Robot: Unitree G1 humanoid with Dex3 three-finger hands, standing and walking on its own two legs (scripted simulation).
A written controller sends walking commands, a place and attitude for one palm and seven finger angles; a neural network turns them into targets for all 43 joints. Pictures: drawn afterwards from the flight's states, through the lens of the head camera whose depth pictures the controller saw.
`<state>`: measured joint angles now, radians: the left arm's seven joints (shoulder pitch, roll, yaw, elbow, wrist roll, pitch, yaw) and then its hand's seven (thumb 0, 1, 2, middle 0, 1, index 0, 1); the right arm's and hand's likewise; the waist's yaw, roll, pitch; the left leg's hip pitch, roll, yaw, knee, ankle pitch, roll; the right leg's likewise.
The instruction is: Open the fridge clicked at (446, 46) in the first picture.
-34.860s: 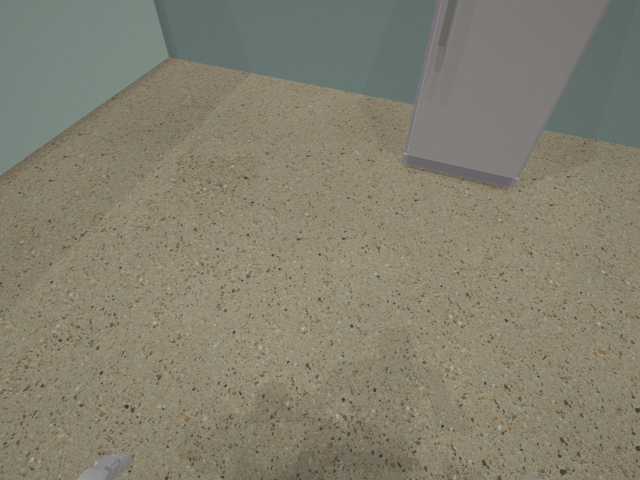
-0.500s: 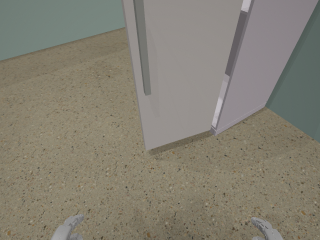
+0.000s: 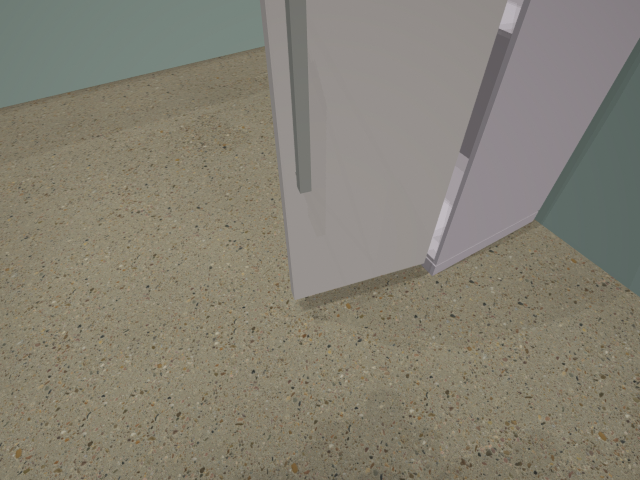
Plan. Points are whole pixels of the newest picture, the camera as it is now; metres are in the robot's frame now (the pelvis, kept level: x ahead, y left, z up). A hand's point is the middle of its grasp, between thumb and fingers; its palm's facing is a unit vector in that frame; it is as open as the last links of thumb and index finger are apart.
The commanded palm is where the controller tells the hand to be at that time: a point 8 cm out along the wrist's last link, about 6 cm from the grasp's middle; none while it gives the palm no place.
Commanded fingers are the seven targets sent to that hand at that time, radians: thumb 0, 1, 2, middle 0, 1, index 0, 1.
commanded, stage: let the arm hang, fingers relaxed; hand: left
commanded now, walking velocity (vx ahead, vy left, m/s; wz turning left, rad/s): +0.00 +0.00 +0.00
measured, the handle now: (297, 101) +0.77 +0.10 +0.08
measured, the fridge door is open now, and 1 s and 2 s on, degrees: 78 78 78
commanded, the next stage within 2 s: look to check the result in 0.38 s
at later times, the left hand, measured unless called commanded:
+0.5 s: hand out of the picture +0.11 +0.22 -0.16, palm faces -0.07 -0.95 -0.29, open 7.4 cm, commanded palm none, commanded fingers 0.00 0.90 0.90 -0.20 -0.30 -0.20 -0.30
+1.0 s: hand out of the picture +0.12 +0.22 -0.15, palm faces -0.05 -0.94 -0.34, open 7.4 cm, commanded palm none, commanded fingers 0.00 0.90 0.90 -0.20 -0.30 -0.20 -0.30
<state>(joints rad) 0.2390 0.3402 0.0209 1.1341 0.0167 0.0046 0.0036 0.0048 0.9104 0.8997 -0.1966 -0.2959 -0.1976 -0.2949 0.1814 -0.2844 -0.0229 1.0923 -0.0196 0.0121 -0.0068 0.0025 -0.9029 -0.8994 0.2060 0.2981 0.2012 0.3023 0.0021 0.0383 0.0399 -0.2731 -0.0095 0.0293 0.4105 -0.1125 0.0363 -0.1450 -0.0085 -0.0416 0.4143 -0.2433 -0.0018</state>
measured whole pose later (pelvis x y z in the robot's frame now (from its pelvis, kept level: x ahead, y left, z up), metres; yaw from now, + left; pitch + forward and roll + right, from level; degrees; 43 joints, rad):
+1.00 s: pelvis +0.05 -0.02 +0.01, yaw -2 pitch -1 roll +0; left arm 0.13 0.32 0.00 1.13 0.01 -0.02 0.01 0.00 0.91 0.90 -0.20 -0.30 -0.20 -0.30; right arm 0.08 -0.32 0.00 1.13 -0.01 0.00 -0.01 0.00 -0.90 -0.90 0.21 0.30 0.20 0.30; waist 0.00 0.01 0.05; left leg -0.16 0.01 0.05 0.32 -0.14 0.00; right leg -0.04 0.01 -0.02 0.30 -0.25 -0.02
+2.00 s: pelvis +0.05 -0.03 +0.01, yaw -2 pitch -1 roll +0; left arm 0.14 0.31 0.00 1.14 0.01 -0.02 0.01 0.00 0.91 0.90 -0.20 -0.30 -0.20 -0.30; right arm 0.11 -0.31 0.00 1.14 -0.01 0.00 -0.01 0.00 -0.90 -0.90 0.21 0.30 0.20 0.30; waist -0.01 0.00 0.06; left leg -0.15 0.03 0.06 0.31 -0.14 -0.01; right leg -0.02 0.03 -0.01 0.28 -0.24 -0.03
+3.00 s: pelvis +0.04 -0.02 +0.01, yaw -2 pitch -2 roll +0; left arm 0.13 0.32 0.00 1.14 0.01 -0.02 0.01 0.00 0.91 0.90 -0.20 -0.30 -0.20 -0.30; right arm 0.09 -0.32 0.00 1.14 -0.01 0.00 -0.01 0.00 -0.90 -0.90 0.21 0.30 0.20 0.30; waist -0.01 -0.01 0.06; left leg -0.15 0.01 0.06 0.29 -0.12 0.01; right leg -0.02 0.01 -0.01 0.27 -0.22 -0.02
